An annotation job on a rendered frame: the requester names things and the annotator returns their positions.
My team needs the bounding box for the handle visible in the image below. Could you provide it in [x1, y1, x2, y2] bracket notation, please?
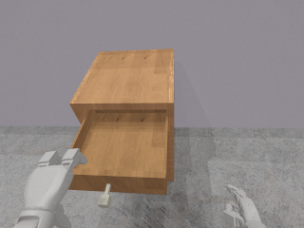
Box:
[98, 183, 112, 208]

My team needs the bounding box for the robot right hand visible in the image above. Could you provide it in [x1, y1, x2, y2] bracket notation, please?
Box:
[223, 184, 261, 228]

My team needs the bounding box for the drawer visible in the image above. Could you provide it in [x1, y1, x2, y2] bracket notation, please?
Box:
[68, 109, 169, 195]

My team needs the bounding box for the cabinet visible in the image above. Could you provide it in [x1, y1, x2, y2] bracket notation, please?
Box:
[69, 48, 175, 181]

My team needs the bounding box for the robot left hand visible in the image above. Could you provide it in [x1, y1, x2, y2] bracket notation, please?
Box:
[24, 148, 88, 228]

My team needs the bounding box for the robot left forearm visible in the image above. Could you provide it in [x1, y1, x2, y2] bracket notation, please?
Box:
[13, 208, 56, 228]

